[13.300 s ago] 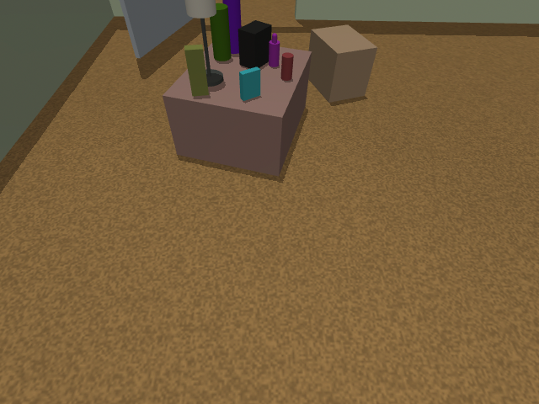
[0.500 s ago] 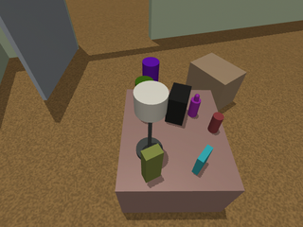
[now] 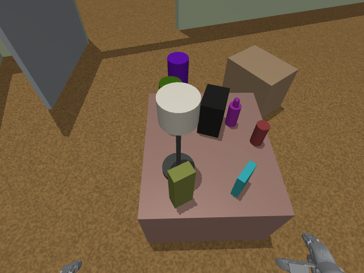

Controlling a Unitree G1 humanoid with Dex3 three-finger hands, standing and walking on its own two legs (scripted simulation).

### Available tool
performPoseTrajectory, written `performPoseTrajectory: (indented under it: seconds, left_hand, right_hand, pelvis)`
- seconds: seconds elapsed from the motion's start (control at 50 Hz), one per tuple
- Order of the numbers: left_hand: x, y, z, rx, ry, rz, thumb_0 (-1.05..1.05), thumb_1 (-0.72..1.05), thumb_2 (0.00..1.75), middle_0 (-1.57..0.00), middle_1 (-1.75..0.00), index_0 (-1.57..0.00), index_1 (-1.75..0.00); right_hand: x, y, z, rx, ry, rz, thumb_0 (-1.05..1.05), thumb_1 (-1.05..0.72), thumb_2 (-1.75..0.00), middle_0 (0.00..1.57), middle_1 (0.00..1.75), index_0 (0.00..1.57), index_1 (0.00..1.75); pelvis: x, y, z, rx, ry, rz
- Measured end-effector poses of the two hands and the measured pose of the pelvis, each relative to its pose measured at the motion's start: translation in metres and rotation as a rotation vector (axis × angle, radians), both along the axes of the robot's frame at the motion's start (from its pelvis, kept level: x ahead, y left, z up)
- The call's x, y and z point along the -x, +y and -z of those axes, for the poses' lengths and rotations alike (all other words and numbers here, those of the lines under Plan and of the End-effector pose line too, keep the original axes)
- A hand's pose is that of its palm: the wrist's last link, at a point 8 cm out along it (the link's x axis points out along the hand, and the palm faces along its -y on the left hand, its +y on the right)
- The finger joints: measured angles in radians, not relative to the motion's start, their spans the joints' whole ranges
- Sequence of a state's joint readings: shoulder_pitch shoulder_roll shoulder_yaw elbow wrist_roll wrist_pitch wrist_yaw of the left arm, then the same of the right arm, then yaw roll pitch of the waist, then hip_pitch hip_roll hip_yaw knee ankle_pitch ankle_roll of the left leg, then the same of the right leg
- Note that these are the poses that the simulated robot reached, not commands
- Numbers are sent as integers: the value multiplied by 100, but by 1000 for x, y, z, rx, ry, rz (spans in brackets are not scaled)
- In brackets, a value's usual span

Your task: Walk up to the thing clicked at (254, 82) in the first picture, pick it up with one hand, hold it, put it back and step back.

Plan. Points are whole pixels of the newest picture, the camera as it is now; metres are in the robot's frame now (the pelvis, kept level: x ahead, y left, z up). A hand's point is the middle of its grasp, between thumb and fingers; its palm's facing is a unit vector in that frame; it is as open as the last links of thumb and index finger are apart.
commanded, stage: go down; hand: right
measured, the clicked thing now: (243, 179) +0.49 -0.24 -0.32
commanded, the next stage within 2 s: none
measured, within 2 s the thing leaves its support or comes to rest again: neither
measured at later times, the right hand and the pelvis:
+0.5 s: hand (304, 265) +0.17 -0.28 -0.12, palm faces +0.05 +0.94 -0.34, open 16.4 cm; pelvis +0.02 -0.01 -0.02, yaw -2 degrees
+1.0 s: hand out of the picture +0.15 -0.31 -0.10, palm faces +0.12 +0.94 -0.32, open 16.3 cm; pelvis +0.01 +0.00 -0.04, yaw -2 degrees
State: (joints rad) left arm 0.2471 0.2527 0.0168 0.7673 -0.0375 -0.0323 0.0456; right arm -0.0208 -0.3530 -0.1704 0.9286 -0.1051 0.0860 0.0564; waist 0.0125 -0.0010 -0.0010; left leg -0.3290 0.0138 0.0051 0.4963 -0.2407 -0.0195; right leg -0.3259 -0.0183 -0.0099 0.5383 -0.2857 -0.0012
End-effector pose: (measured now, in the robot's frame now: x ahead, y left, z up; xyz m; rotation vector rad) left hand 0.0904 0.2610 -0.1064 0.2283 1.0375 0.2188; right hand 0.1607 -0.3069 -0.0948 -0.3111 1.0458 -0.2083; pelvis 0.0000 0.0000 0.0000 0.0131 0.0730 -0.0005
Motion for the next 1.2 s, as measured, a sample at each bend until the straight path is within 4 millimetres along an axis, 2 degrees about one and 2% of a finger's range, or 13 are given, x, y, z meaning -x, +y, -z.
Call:
performPoseTrajectory:
  seconds: [0.1, 0.24, 0.42, 0.62, 1.02, 1.1, 1.2]
  left_hand:
    - [-22, -11, -4, 19, -91, 10, 1, 91, 92, -18, -25, -17, -26]
    - [-54, -18, -7, 1, -161, 67, 1, 86, 89, -18, -25, -17, -26]
    - [-73, -20, -2, -43, -191, 99, 1, 84, 89, -17, -25, -17, -26]
    - [-78, -22, 1, -44, -243, 72, 1, 84, 89, -17, -25, -16, -26]
    - [-69, -21, 1, -89, -328, 95, 1, 85, 89, -17, -25, -16, -25]
    - [-64, -22, 3, -104, -330, 111, 1, 84, 89, -17, -25, -16, -25]
    - [-54, -21, 4, -121, -313, 120, 1, 84, 89, -17, -25, -16, -25]
  right_hand:
    - [5, -8, -7, -6, 40, 12, 1, -23, -24, 9, 5, 9, 6]
    - [22, -7, 0, -47, 102, 19, 0, 6, -14, 8, 5, 8, 5]
    - [13, -16, 0, -10, 22, 36, 0, 27, -9, 7, 5, 7, 5]
    - [2, -21, -10, -24, -11, 26, 0, 32, -7, 7, 5, 7, 5]
    - [31, -44, -27, -25, -98, 71, 0, 27, -9, 7, 5, 7, 5]
    - [19, -57, -35, -18, -177, 84, 0, 26, -9, 7, 5, 7, 5]
    - [-13, -82, -60, -9, -319, 88, 0, 24, -9, 8, 5, 8, 5]
  pelvis:
    - [-5, -5, 1, -7, 4, 1]
    - [-9, -8, 6, -10, 28, 14]
    - [-20, -7, 18, -21, 63, 31]
    - [-26, -7, 26, -32, 78, 33]
    - [-6, -4, 41, -45, 88, 50]
    - [1, -4, 43, -47, 83, 55]
    - [7, -3, 43, -49, 77, 57]
